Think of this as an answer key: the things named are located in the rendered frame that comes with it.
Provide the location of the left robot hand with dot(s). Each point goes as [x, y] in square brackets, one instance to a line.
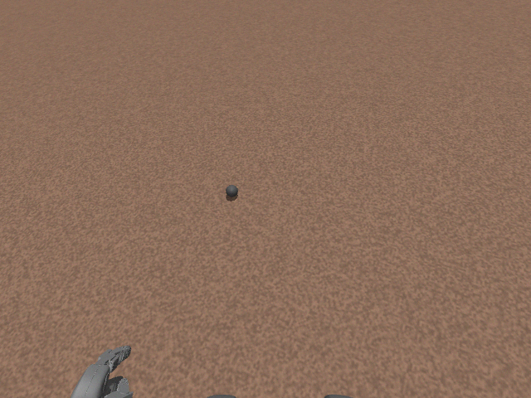
[95, 382]

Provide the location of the ball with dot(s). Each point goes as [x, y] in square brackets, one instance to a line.
[231, 191]

